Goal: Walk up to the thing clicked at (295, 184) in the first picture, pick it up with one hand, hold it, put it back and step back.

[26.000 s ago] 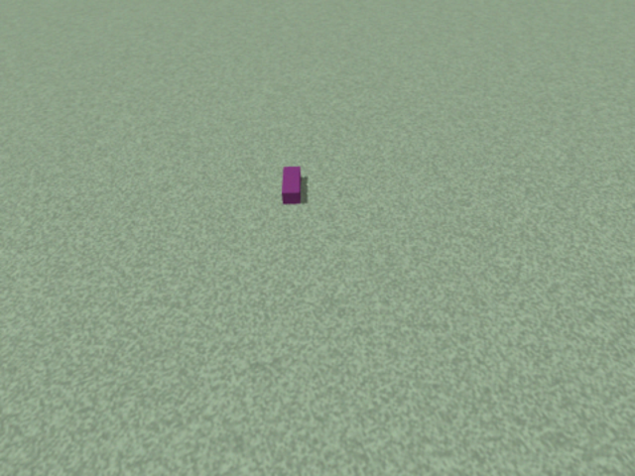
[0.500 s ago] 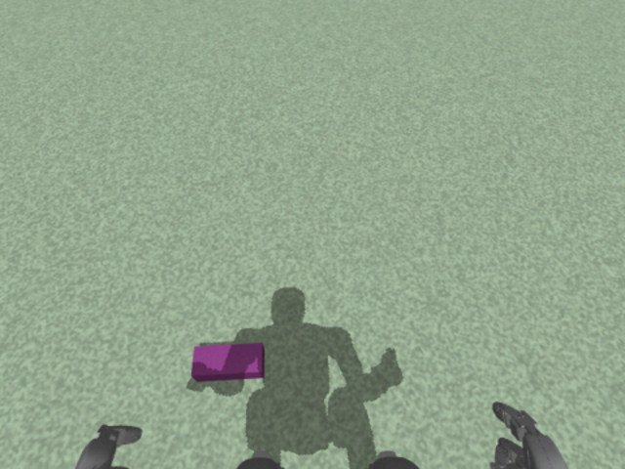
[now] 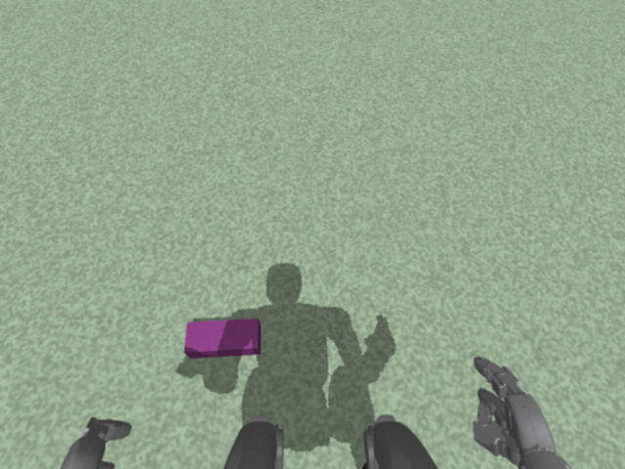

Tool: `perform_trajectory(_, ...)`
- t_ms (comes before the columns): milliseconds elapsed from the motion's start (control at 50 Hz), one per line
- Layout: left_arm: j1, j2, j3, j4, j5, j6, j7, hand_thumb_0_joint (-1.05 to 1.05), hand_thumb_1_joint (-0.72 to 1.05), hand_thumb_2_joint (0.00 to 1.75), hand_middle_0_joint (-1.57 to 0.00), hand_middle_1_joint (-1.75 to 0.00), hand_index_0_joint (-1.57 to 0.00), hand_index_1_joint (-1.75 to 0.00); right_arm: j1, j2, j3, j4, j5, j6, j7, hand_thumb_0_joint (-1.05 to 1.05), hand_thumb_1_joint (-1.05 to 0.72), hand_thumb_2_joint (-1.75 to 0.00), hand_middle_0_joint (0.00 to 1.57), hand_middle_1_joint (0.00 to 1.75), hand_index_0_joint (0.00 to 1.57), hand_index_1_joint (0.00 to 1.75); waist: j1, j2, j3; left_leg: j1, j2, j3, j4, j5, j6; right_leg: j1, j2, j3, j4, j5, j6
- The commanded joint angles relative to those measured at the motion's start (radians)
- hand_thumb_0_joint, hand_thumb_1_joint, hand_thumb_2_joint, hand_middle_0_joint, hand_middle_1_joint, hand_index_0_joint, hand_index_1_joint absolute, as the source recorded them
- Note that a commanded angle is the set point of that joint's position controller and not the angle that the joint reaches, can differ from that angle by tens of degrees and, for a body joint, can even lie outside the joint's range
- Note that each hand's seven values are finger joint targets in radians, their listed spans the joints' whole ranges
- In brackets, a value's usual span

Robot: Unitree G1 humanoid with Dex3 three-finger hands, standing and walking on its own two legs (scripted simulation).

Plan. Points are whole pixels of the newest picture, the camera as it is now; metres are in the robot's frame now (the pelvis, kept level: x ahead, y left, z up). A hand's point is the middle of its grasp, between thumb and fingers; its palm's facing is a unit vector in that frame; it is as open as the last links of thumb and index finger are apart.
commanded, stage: rise first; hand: left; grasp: from above
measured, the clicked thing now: (224, 338) +0.46 +0.25 -0.64
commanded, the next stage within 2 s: none
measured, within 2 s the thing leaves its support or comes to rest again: neither
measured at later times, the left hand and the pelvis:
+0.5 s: hand (152, 419) +0.22 +0.29 -0.28, palm faces -0.42 -0.50 -0.75, open 14.1 cm; pelvis -0.05 -0.01 -0.15, yaw +0 degrees
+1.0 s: hand (177, 368) +0.33 +0.30 -0.42, palm faces -0.46 -0.13 -0.88, open 14.1 cm; pelvis -0.09 +0.00 -0.28, yaw -4 degrees
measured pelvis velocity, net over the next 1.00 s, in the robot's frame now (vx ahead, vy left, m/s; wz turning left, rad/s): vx -0.09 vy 0.00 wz -0.08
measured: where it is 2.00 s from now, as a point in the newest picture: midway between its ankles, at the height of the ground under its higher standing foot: outside the picture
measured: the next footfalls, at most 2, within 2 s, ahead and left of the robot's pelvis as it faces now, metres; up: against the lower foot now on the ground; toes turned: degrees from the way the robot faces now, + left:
none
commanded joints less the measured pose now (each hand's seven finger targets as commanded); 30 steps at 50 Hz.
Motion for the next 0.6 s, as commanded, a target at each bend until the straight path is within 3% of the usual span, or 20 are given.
perform_trajectory(0,0.073,0.184,0.082,-0.138,0.025,-0.03,0.025,0.0,-0.57,0.94,-0.08,-1.06,-0.09,-1.05,0.004,-0.158,-0.069,-0.141,0.009,-0.057,-0.012,0.0,-0.93,-0.91,0.2,0.3,0.2,0.3,0.01,0.059,-0.264,0.16,-0.015,0.021,-0.131,0.335,0.014,0.104,0.02,-0.044,-0.086,0.269,-0.057)
perform_trajectory(60,0.062,0.195,0.081,-0.153,0.033,-0.046,0.023,0.0,-0.58,0.94,-0.09,-1.07,-0.1,-1.06,-0.008,-0.159,-0.068,-0.14,0.012,-0.064,-0.011,0.0,-0.95,-0.91,0.2,0.3,0.2,0.3,0.008,0.069,-0.267,0.124,-0.016,0.018,-0.102,0.307,0.015,0.054,0.021,-0.044,-0.052,0.241,-0.059)
perform_trajectory(80,0.016,0.2,0.074,-0.165,0.039,-0.057,0.023,0.0,-0.59,0.94,-0.1,-1.06,-0.1,-1.06,-0.009,-0.165,-0.069,-0.138,0.011,-0.068,-0.011,0.0,-0.96,-0.91,0.2,0.3,0.2,0.3,-0.009,0.075,-0.264,0.112,-0.013,0.015,-0.092,0.279,0.015,0.024,0.022,-0.04,-0.04,0.221,-0.059)
perform_trajectory(160,-0.172,0.256,0.082,-0.031,0.111,-0.129,0.028,0.0,-0.61,0.97,-0.09,-1.05,-0.09,-1.05,-0.036,-0.179,-0.066,-0.105,0.011,-0.089,-0.009,0.0,-0.96,-0.92,0.2,0.3,0.2,0.3,-0.034,0.051,-0.204,-0.046,-0.016,0.007,-0.007,0.108,0.023,-0.142,0.016,-0.031,0.042,0.086,-0.057)
perform_trajectory(180,-0.213,0.292,0.106,-0.004,0.125,-0.156,0.031,0.0,-0.61,0.97,-0.1,-1.04,-0.09,-1.05,-0.04,-0.184,-0.067,-0.093,0.008,-0.096,-0.008,0.0,-0.97,-0.92,0.2,0.3,0.2,0.3,-0.026,0.057,-0.202,-0.084,-0.016,0.005,0.011,0.066,0.023,-0.175,0.013,-0.026,0.068,0.05,-0.056)
perform_trajectory(240,-0.289,0.284,0.071,0.046,0.19,-0.234,0.029,0.0,-0.6,0.98,-0.09,-1.04,-0.08,-1.05,-0.048,-0.197,-0.073,-0.07,0.003,-0.113,-0.003,0.0,-0.94,-0.91,0.2,0.3,0.2,0.3,-0.03,0.091,-0.266,-0.136,-0.021,0.013,0.075,0.003,0.021,-0.263,0.012,-0.016,0.143,0.006,-0.056)
perform_trajectory(280,-0.367,0.302,0.049,0.042,0.233,-0.285,0.032,0.0,-0.57,0.96,-0.1,-1.05,-0.1,-1.05,-0.047,-0.203,-0.081,-0.051,0.004,-0.119,-0.001,0.0,-0.93,-0.91,0.2,0.3,0.2,0.3,-0.034,0.097,-0.355,-0.162,-0.024,0.021,0.144,0.031,0.022,-0.294,0.014,-0.014,0.196,0.035,-0.057)
perform_trajectory(320,-0.404,0.339,0.068,0.131,0.281,-0.329,0.047,0.0,-0.58,0.97,-0.12,-1.04,-0.12,-1.04,-0.05,-0.215,-0.079,-0.021,0.004,-0.12,0.005,0.0,-0.95,-0.91,0.2,0.3,0.2,0.3,-0.026,0.084,-0.378,-0.23,-0.026,0.019,0.206,0.047,0.022,-0.355,0.016,-0.018,0.262,0.047,-0.057)
perform_trajectory(360,-0.453,0.422,0.122,0.218,0.342,-0.368,0.073,0.0,-0.56,0.97,-0.12,-1.04,-0.11,-1.05,-0.046,-0.226,-0.077,0.002,0.004,-0.114,0.01,0.0,-0.94,-0.91,0.2,0.3,0.2,0.3,-0.004,0.078,-0.422,-0.304,-0.033,0.029,0.286,0.083,0.022,-0.404,0.019,-0.017,0.329,0.072,-0.058)
perform_trajectory(420,-0.499,0.451,0.136,0.282,0.416,-0.403,0.108,0.0,-0.58,1.0,-0.09,-1.07,-0.09,-1.07,-0.033,-0.236,-0.082,0.024,0.006,-0.093,0.023,0.0,-0.93,-0.91,0.2,0.3,0.2,0.3,0.02,0.092,-0.523,-0.334,-0.037,0.029,0.366,0.189,0.019,-0.454,0.019,-0.026,0.423,0.149,-0.064)
perform_trajectory(460,-0.573,0.433,0.111,0.295,0.447,-0.414,0.119,0.0,-0.57,1.02,-0.07,-1.08,-0.07,-1.08,-0.018,-0.24,-0.09,0.041,0.004,-0.079,0.032,0.0,-0.91,-0.9,0.2,0.3,0.2,0.3,0.014,0.108,-0.566,-0.339,-0.035,0.03,0.413,0.237,0.017,-0.487,0.017,-0.035,0.464,0.184,-0.064)
perform_trajectory(580,-0.865,0.577,0.135,0.424,0.57,-0.465,0.143,0.0,-0.57,1.04,-0.06,-1.07,-0.06,-1.07,0.027,-0.25,-0.101,0.103,-0.012,-0.042,0.046,0.0,-0.89,-0.9,0.2,0.3,0.2,0.3,-0.008,0.036,-0.638,-0.531,-0.037,0.047,0.571,0.141,0.036,-0.533,0.022,-0.04,0.547,0.134,-0.052)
